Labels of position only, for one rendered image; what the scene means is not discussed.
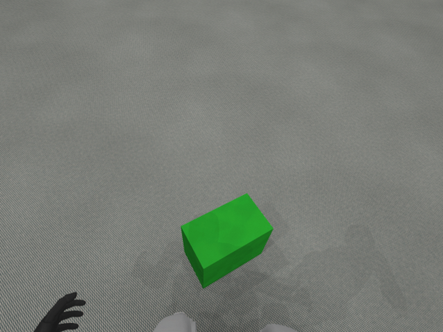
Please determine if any robot left thigh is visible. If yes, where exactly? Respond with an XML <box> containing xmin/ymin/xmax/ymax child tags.
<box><xmin>153</xmin><ymin>314</ymin><xmax>197</xmax><ymax>332</ymax></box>

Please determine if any carton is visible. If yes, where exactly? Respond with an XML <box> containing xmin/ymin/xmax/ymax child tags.
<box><xmin>181</xmin><ymin>193</ymin><xmax>273</xmax><ymax>288</ymax></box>

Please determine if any left robot hand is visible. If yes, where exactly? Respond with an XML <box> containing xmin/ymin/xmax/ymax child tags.
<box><xmin>34</xmin><ymin>292</ymin><xmax>86</xmax><ymax>332</ymax></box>

